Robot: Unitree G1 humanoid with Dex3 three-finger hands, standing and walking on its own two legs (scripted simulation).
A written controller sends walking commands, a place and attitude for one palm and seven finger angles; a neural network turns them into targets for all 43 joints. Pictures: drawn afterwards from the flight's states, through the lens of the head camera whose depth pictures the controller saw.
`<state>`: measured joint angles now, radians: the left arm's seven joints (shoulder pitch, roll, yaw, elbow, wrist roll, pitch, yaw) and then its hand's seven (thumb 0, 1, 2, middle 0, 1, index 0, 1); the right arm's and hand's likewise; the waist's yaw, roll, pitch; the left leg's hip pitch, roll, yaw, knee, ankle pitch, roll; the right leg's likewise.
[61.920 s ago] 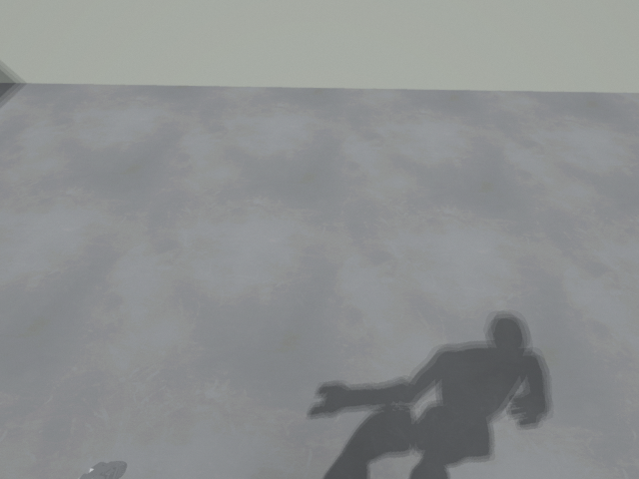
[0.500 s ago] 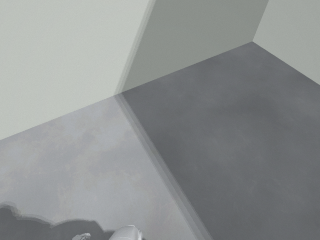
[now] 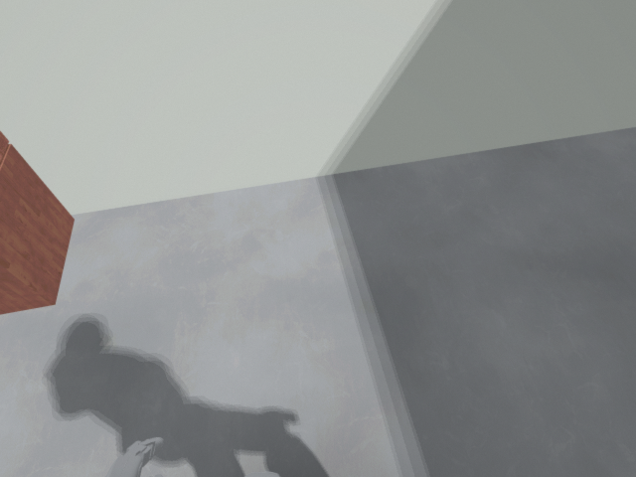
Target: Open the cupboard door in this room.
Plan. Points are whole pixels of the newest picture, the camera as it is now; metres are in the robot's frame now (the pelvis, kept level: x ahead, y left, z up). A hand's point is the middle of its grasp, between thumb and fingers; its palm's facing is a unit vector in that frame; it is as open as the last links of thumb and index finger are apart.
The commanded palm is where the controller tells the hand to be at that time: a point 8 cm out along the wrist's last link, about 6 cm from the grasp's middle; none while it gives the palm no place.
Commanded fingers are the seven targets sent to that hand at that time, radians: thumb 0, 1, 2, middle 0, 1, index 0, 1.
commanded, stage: turn to face it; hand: left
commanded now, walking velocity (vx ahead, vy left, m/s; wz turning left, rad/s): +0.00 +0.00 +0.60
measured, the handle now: out of the picture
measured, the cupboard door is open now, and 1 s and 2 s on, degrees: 47 47 47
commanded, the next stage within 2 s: take the last steps up to it in 1.54 s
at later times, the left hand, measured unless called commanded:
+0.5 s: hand out of the picture +0.01 +0.24 -0.17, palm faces +0.34 -0.90 -0.25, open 7.4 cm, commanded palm none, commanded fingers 0.00 0.90 0.90 -0.20 -0.30 -0.20 -0.30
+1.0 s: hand out of the picture -0.01 +0.17 -0.16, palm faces +0.61 -0.76 -0.22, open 7.3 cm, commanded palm none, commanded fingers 0.00 0.90 0.90 -0.20 -0.30 -0.20 -0.30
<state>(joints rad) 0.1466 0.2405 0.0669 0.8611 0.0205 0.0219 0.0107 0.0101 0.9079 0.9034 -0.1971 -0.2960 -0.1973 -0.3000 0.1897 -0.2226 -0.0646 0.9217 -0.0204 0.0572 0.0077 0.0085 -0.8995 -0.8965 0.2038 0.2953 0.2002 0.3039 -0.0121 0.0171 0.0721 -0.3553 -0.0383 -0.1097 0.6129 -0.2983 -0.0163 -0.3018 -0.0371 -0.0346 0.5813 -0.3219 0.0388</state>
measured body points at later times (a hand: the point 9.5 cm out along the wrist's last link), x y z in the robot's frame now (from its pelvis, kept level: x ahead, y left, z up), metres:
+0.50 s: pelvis +0.02 +0.01 +0.00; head +0.06 +0.04 +0.45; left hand -0.01 +0.28 -0.15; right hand +0.20 -0.20 -0.12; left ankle -0.01 +0.11 -0.73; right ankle +0.04 -0.14 -0.66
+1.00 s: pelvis +0.05 -0.02 +0.01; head +0.09 +0.02 +0.45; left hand -0.05 +0.21 -0.14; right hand +0.28 -0.17 -0.13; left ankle -0.02 +0.08 -0.70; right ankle +0.10 -0.12 -0.73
